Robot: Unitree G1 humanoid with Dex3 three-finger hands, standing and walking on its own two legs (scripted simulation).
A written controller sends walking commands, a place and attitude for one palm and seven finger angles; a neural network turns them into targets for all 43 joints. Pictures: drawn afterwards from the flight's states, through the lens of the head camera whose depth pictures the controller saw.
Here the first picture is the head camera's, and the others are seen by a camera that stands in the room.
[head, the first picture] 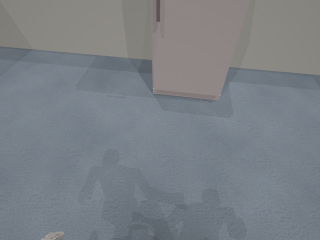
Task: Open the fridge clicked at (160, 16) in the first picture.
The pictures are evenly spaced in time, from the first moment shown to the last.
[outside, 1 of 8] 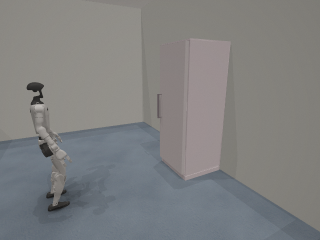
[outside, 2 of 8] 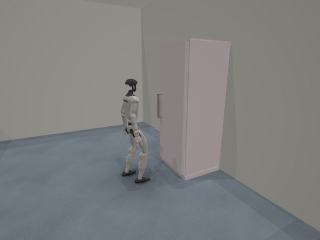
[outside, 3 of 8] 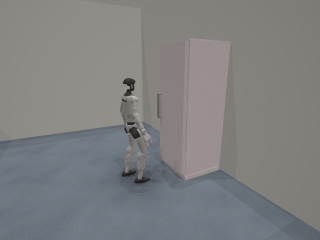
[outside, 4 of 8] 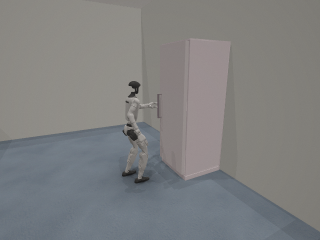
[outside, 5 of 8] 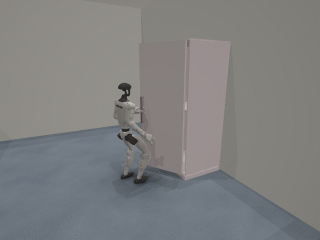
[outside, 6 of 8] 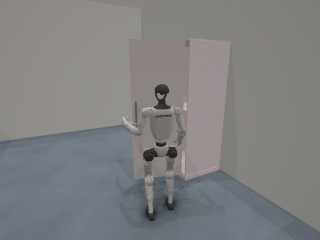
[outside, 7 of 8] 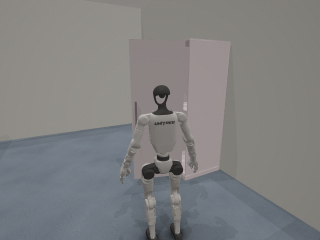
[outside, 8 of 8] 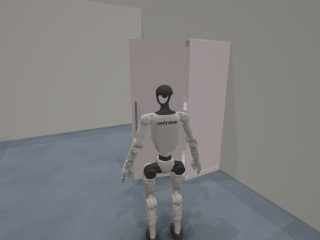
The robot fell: no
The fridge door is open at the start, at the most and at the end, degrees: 0 80 72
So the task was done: yes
